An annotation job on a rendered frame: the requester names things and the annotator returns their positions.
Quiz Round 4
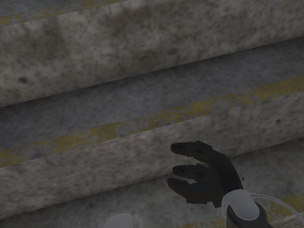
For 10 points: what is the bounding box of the right robot hand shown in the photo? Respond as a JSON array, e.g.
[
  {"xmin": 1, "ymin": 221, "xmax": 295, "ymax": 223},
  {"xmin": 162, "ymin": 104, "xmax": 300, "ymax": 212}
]
[{"xmin": 167, "ymin": 140, "xmax": 244, "ymax": 208}]

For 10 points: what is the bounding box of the robot left thigh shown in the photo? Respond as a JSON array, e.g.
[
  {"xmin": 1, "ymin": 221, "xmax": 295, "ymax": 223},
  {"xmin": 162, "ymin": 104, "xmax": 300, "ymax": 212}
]
[{"xmin": 103, "ymin": 213, "xmax": 143, "ymax": 228}]

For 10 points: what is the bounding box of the robot right forearm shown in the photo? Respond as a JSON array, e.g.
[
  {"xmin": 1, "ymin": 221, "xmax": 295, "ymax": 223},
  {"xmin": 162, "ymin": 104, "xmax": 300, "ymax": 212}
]
[{"xmin": 221, "ymin": 189, "xmax": 274, "ymax": 228}]

